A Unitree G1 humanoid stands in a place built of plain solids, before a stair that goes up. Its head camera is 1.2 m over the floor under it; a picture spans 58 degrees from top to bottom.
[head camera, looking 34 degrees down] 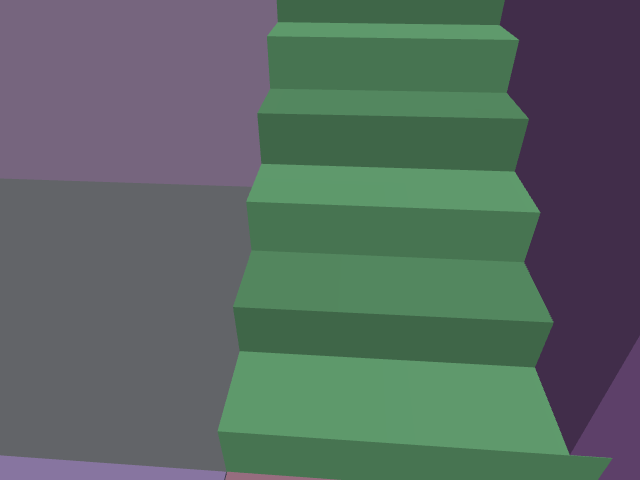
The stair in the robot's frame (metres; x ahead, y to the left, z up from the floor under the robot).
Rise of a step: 0.19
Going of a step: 0.26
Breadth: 0.96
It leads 4 degrees to the right of straight ahead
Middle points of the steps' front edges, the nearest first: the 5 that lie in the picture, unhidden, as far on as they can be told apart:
0.60 -0.22 0.19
0.85 -0.24 0.38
1.11 -0.26 0.57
1.36 -0.27 0.76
1.62 -0.29 0.94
